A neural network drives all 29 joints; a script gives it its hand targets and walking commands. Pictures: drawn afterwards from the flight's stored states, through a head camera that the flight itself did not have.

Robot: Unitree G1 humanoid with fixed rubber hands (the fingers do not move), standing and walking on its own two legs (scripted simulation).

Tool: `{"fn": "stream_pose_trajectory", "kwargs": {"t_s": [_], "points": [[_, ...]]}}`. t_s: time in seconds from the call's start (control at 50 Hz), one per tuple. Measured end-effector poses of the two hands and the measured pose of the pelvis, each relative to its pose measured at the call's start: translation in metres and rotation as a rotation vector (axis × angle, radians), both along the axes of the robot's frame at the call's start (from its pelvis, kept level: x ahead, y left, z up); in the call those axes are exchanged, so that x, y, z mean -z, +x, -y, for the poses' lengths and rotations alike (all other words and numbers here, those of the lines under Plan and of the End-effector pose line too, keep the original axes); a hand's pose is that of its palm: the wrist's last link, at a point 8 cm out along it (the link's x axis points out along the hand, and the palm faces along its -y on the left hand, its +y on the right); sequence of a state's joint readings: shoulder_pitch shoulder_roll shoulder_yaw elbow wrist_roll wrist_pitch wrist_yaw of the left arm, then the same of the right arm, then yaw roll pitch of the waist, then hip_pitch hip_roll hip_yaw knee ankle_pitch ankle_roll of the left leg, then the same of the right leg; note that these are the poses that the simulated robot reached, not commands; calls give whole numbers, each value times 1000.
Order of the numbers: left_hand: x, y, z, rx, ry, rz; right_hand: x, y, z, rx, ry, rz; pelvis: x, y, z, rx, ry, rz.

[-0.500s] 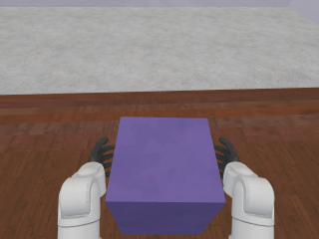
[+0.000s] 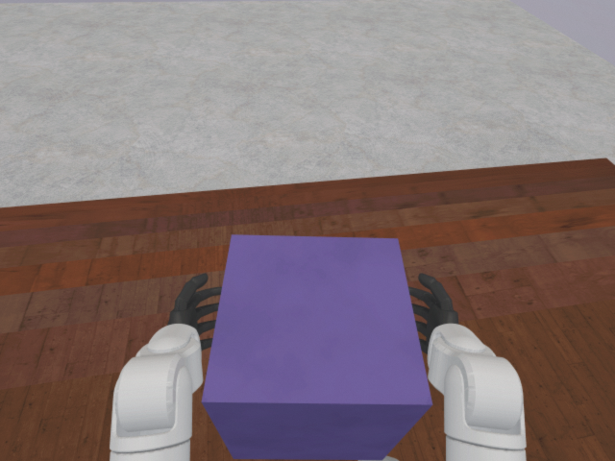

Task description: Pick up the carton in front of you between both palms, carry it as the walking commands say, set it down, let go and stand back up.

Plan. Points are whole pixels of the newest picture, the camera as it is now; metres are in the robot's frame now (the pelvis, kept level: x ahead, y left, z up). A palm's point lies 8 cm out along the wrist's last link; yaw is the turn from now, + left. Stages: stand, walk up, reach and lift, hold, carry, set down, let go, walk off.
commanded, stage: carry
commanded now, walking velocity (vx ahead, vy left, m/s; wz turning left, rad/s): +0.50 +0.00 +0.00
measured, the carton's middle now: (311, 354) +0.27 -0.01 +0.00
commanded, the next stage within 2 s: none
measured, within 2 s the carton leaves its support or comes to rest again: neither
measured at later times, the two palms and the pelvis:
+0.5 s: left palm (224, 125) +0.66 +0.13 +0.10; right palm (384, 120) +0.69 -0.16 +0.09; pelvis +0.31 -0.04 -0.01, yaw +3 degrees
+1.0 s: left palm (247, 66) +1.00 +0.12 +0.05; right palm (366, 67) +0.99 -0.18 +0.06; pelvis +0.63 -0.01 -0.06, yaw +2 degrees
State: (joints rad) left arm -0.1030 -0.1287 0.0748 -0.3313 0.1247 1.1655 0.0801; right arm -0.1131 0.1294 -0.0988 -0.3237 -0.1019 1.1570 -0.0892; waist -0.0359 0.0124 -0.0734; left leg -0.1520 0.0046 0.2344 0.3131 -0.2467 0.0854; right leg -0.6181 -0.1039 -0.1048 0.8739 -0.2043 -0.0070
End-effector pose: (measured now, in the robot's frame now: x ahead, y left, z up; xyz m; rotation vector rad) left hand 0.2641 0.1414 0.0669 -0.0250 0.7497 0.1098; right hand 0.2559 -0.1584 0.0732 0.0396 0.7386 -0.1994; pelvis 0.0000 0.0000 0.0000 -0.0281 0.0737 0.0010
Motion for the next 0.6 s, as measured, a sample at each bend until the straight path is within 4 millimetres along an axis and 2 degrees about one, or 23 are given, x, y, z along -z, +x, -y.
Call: {"fn": "stream_pose_trajectory", "kwargs": {"t_s": [0.12,0.24,0.3,0.36,0.44,0.52,0.6], "points": [[-15,87,0,-57,-5,89,-14,101,-1,-38,14,90,11,85,11,-19,10,15],[-19,202,7,-89,46,149,-8,230,7,-112,18,150,42,176,29,-52,17,47],[-16,247,6,-103,77,74,-4,286,5,-166,2,78,38,206,37,-54,22,42],[-14,287,4,-110,78,5,-5,333,2,-183,-1,10,27,236,43,-57,36,29],[-23,348,5,-109,72,-10,-14,392,3,-183,-8,-5,17,278,46,-54,52,13],[-33,413,8,-89,69,15,-23,449,7,-159,-7,19,14,324,42,-42,56,0],[-33,476,9,-64,61,24,-23,503,9,-121,-1,27,18,377,32,-25,47,-10]]}}
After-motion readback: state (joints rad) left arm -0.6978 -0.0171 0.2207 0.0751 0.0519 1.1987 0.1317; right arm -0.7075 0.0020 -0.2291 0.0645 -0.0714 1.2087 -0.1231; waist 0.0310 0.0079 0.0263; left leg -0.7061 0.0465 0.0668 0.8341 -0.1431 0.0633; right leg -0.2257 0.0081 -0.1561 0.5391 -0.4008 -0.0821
